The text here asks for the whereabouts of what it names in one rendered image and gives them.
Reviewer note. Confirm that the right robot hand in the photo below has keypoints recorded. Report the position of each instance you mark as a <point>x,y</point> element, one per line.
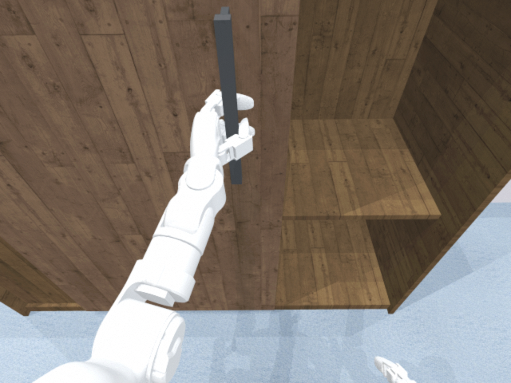
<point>393,372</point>

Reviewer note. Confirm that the left robot hand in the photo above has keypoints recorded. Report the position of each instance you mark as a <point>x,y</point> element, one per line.
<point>208,136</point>

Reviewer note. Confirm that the left robot upper arm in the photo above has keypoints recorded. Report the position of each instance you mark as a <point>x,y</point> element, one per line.
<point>139,343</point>

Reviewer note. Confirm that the handle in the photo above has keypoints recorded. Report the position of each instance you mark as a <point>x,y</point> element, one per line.
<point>225,54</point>

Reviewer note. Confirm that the wardrobe door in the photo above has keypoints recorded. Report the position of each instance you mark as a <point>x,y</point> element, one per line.
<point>24,280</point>
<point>97,102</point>

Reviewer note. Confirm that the robot left forearm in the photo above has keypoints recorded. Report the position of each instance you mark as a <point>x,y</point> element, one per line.
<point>165,274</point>

